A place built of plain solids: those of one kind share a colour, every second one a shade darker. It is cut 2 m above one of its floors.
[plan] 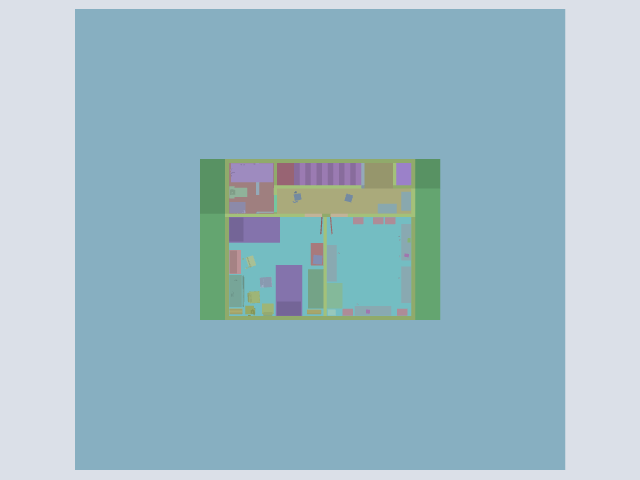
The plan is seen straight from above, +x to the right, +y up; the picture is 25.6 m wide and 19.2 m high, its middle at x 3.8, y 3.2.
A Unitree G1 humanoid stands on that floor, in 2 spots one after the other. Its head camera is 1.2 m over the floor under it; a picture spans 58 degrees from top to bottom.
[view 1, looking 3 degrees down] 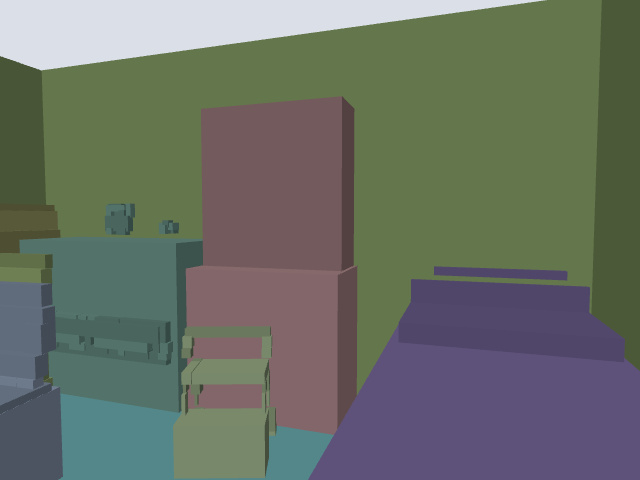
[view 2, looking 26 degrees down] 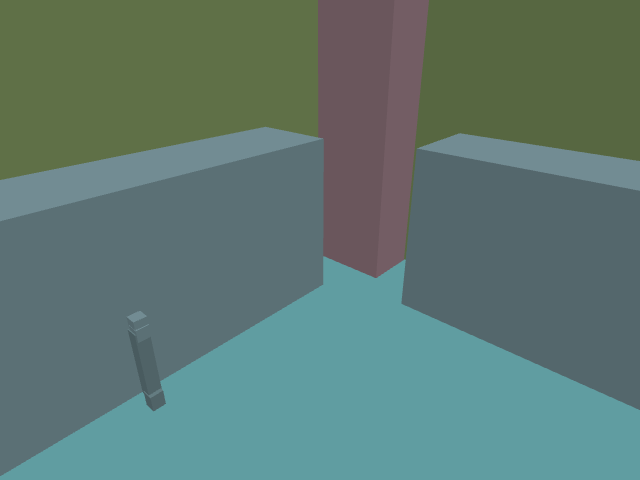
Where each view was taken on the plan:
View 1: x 2.88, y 3.42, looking -162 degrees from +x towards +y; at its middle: tall_cupboard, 2.52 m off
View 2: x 5.78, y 2.12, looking -48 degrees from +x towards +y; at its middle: cube_shelf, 2.12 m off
